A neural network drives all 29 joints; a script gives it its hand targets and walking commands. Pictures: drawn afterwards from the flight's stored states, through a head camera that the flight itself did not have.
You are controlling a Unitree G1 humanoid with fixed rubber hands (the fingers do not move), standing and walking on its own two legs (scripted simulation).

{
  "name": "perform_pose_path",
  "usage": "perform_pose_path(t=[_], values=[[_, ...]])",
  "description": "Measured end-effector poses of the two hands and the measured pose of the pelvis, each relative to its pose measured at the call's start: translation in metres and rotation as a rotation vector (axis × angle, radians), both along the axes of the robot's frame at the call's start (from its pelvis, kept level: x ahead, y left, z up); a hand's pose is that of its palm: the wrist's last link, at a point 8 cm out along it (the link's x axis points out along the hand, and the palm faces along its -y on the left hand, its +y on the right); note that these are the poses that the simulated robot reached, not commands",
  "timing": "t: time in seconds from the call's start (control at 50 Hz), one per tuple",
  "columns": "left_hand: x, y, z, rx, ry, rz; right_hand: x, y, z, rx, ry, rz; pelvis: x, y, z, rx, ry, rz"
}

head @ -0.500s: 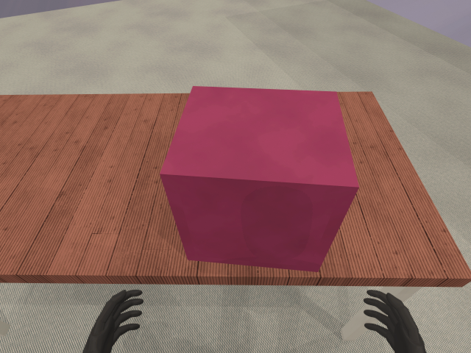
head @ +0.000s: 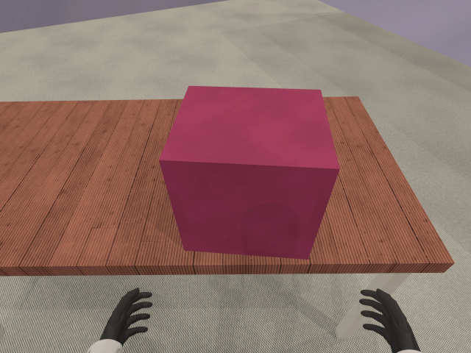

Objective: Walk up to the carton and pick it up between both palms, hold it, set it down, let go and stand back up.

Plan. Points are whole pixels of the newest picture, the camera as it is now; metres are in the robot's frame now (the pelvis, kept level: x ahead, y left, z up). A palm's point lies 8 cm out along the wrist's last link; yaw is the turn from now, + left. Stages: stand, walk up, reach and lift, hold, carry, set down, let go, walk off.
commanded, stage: set down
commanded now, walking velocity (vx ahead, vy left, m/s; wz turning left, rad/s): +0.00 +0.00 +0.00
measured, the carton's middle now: (249, 173) +0.46 +0.03 +0.05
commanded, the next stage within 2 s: let go in 0.34 s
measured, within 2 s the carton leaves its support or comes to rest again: neither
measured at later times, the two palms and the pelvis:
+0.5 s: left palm (124, 332) +0.18 +0.24 -0.08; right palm (392, 350) +0.18 -0.22 -0.08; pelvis +0.03 +0.01 +0.00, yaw +0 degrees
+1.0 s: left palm (101, 331) +0.17 +0.27 -0.06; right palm out of the picture +0.17 -0.28 -0.08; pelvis +0.02 -0.01 +0.00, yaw +1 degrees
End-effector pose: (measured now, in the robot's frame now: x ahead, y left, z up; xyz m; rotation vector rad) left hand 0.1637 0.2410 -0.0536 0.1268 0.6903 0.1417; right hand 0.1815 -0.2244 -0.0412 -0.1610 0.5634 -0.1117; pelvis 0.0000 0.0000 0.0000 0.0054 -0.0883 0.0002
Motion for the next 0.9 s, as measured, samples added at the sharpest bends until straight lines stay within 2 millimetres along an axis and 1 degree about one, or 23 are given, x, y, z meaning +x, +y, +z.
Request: perform_pose_path(t=[0.08,0.16,0.24,0.36,0.46,0.62,0.74,0.88,0.9], values=[[0.008,0.0,0.004,0.008,-0.015,-0.006,0.002,0.001,-0.002,0.007,0.006,-0.001,0.002,0.002,0.0,0.001,0.003,0.001],[0.007,0.003,-0.006,0.022,0.058,-0.004,-0.003,0.002,-0.018,-0.002,0.084,0.013,0.005,0.005,0.0,0.0,0.002,-0.001],[0.01,0.003,-0.007,0.021,0.055,-0.006,-0.004,0.004,-0.019,0.005,0.078,0.013,0.01,0.007,-0.001,0.0,0.006,-0.005],[0.011,-0.002,-0.017,0.021,0.111,-0.024,-0.005,0.005,-0.032,0.004,0.122,0.018,0.019,0.009,-0.001,-0.003,0.011,-0.004],[0.012,-0.003,-0.023,0.019,0.133,-0.029,-0.003,0.004,-0.034,-0.007,0.12,0.03,0.025,0.008,-0.001,-0.004,0.015,-0.009],[0.026,-0.007,-0.022,0.034,0.11,-0.034,0.002,-0.008,-0.036,-0.022,0.116,0.025,0.029,0.004,-0.001,-0.005,0.02,-0.007],[0.027,-0.015,-0.022,0.018,0.116,-0.033,0.006,-0.013,-0.035,-0.03,0.107,0.041,0.03,-0.001,-0.001,-0.005,0.015,-0.004],[0.027,-0.013,-0.017,0.035,0.091,-0.04,0.007,-0.014,-0.033,-0.035,0.088,0.045,0.027,-0.005,-0.001,-0.005,-0.002,0.007],[0.026,-0.011,-0.017,0.053,0.087,-0.046,0.005,-0.016,-0.034,-0.053,0.105,0.053,0.026,-0.005,-0.002,-0.004,0.007,0.008]])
